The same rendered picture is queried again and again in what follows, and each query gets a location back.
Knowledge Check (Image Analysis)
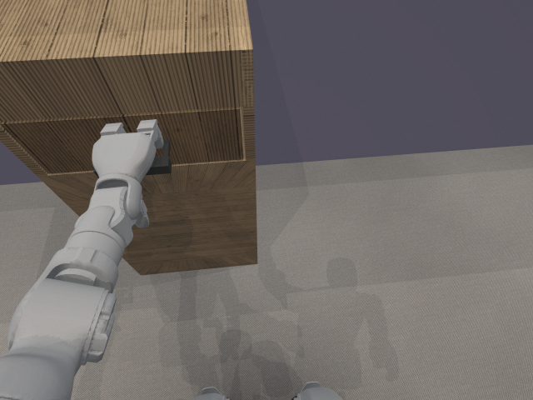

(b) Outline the robot left shin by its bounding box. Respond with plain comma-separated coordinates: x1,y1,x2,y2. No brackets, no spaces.
201,387,221,395

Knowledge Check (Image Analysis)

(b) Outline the left robot hand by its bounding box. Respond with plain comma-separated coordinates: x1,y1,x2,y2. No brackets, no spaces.
92,119,164,228

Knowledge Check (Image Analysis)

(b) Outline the cabinet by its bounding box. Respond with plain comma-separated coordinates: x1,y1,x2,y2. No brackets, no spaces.
0,0,257,275

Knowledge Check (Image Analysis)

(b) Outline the robot left upper arm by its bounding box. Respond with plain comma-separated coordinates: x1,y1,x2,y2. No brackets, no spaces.
0,278,117,400

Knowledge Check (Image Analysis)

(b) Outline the robot left forearm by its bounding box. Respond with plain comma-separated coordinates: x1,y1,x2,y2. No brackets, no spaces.
7,173,142,351

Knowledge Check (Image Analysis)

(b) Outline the robot right shin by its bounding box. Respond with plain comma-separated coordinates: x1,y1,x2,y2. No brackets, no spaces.
300,382,321,393

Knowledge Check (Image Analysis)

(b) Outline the handle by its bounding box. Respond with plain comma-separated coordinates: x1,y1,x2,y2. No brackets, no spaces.
93,140,172,178

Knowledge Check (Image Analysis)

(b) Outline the robot shin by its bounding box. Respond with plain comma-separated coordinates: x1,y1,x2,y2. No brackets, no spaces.
300,382,321,393
201,387,221,395

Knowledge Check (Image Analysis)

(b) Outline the drawer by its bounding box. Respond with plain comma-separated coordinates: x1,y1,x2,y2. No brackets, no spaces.
0,107,243,174

